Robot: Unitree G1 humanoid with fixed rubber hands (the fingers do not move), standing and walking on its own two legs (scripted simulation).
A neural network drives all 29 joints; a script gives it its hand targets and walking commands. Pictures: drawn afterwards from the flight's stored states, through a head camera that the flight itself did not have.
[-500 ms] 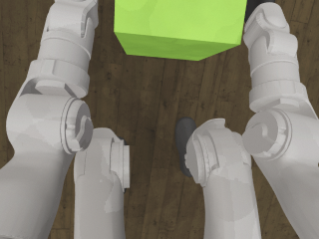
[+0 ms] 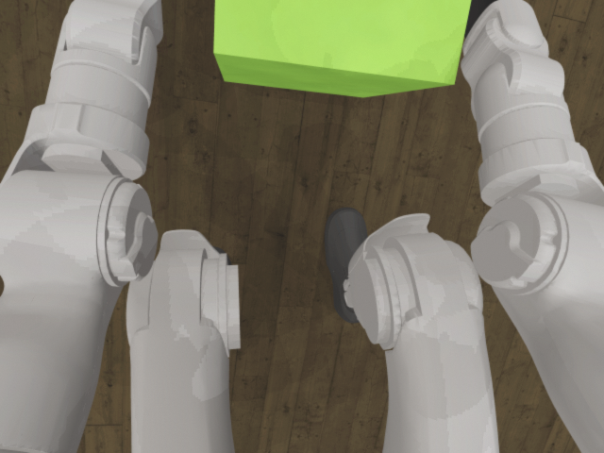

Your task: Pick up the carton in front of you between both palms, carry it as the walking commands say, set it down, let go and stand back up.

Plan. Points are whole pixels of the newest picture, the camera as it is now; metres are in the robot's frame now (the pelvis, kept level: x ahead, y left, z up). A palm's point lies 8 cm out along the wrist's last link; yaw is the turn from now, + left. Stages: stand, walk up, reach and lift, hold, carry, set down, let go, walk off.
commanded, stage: set down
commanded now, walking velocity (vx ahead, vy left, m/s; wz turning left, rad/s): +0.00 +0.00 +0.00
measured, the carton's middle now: out of the picture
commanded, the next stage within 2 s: let go in 1.22 s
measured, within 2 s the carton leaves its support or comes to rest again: neither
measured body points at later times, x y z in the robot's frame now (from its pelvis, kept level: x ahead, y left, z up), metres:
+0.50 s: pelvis +0.00 -0.01 +0.05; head +0.36 +0.00 +0.32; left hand +0.61 +0.15 -0.08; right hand +0.54 -0.23 -0.08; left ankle +0.08 +0.11 -0.34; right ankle +0.13 -0.13 -0.34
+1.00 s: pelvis +0.02 -0.01 +0.17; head +0.36 +0.01 +0.47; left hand +0.62 +0.16 +0.07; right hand +0.54 -0.23 +0.07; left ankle +0.08 +0.11 -0.34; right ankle +0.13 -0.13 -0.34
